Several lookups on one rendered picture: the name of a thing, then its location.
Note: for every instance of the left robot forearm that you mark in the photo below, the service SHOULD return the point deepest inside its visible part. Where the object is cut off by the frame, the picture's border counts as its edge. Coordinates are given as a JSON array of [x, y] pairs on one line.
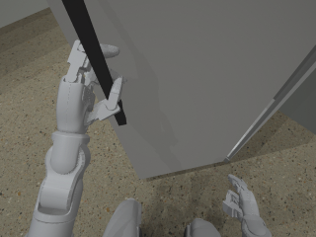
[[61, 190]]

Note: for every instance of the handle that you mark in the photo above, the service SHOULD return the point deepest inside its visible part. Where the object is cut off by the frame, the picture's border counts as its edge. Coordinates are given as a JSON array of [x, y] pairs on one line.
[[80, 19]]

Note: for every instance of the left robot hand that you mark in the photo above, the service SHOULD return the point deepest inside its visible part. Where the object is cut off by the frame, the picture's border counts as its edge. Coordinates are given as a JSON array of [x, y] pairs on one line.
[[75, 92]]

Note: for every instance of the right robot forearm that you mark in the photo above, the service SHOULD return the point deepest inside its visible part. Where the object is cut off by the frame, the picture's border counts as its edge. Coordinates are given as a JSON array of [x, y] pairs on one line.
[[253, 225]]

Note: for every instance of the right robot hand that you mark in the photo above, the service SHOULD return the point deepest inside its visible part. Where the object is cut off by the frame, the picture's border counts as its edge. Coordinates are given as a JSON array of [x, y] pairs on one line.
[[244, 204]]

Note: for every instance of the left robot shin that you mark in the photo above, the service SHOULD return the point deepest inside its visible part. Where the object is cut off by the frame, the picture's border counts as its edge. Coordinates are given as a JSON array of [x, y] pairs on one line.
[[138, 227]]

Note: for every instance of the fridge door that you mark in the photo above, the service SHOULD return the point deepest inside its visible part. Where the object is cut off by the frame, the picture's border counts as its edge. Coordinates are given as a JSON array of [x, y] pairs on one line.
[[199, 72]]

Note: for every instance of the robot left thigh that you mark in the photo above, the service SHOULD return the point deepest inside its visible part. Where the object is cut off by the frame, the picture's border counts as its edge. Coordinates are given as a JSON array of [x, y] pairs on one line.
[[125, 220]]

